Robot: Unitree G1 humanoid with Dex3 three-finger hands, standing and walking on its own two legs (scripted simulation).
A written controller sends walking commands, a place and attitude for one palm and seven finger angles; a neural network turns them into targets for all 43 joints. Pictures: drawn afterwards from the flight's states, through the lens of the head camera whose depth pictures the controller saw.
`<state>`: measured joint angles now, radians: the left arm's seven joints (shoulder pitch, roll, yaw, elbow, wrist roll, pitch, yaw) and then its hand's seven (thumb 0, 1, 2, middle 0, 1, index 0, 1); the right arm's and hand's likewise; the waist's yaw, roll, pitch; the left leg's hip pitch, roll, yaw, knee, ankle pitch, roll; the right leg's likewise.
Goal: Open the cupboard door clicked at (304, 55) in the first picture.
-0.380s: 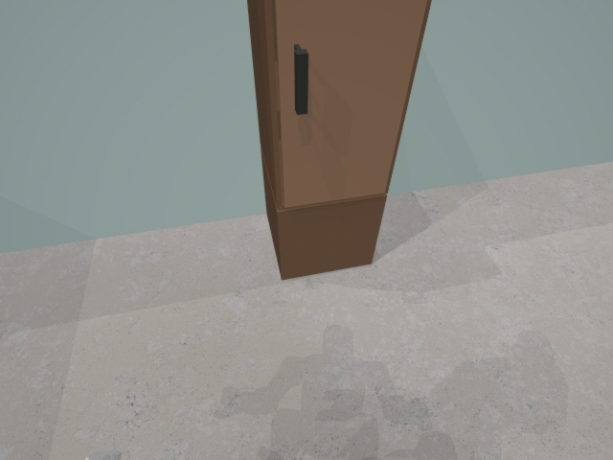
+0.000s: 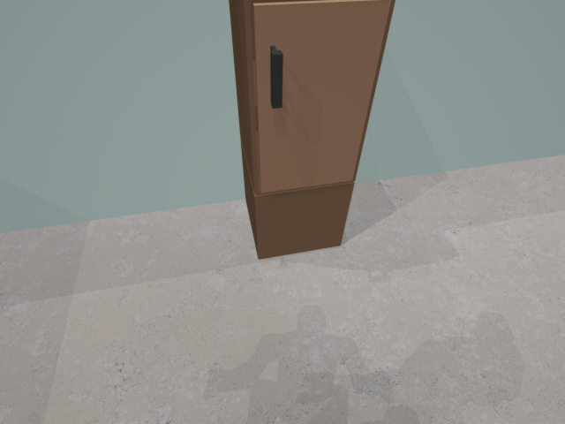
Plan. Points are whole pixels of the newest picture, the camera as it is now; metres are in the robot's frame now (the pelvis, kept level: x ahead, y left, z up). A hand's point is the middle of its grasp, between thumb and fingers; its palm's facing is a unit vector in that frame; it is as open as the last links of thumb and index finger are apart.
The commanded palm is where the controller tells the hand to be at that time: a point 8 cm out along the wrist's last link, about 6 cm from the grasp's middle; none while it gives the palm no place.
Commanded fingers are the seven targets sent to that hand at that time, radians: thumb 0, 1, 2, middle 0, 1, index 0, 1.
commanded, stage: stand and wait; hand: left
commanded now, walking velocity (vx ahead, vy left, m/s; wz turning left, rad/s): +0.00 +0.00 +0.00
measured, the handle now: (274, 76) +0.91 +0.08 +0.08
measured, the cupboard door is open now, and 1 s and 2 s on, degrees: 0 0 0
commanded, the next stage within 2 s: look at it before walking up in 0.44 s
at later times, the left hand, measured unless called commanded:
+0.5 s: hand out of the picture +0.07 +0.24 -0.16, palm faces -0.04 -0.94 -0.33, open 7.4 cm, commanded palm none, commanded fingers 0.00 0.90 0.90 -0.20 -0.30 -0.20 -0.30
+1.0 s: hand out of the picture +0.09 +0.24 -0.15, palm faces -0.04 -0.94 -0.34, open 7.4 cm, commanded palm none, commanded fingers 0.00 0.90 0.90 -0.20 -0.30 -0.20 -0.30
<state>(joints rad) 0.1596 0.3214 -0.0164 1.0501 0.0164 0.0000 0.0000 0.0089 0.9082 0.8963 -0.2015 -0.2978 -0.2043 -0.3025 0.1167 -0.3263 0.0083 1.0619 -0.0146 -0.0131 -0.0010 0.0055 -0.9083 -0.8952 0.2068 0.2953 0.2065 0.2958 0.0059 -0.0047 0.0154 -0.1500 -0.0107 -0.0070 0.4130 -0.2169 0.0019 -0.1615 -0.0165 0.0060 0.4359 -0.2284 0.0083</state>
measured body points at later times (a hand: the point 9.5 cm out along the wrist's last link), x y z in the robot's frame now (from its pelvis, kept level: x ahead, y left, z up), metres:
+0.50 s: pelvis +0.00 -0.01 +0.00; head +0.00 -0.01 +0.45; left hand +0.07 +0.29 -0.13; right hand +0.06 -0.30 -0.14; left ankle +0.01 +0.12 -0.74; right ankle +0.01 -0.12 -0.74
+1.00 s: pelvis +0.01 -0.01 +0.00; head +0.02 -0.01 +0.45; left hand +0.09 +0.29 -0.13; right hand +0.10 -0.30 -0.13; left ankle +0.01 +0.12 -0.74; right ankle +0.01 -0.12 -0.74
